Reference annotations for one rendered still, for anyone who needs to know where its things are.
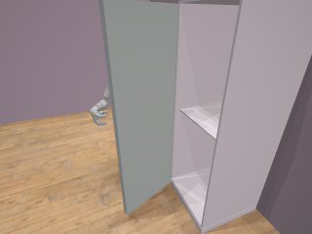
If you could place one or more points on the right robot forearm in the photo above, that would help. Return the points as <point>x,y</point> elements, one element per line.
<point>98,107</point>

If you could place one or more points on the robot right upper arm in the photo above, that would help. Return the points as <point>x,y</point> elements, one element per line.
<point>105,97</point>

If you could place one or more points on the fridge door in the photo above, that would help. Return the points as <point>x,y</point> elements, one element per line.
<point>140,42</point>

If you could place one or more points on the robot right hand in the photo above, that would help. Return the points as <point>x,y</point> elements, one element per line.
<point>99,115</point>

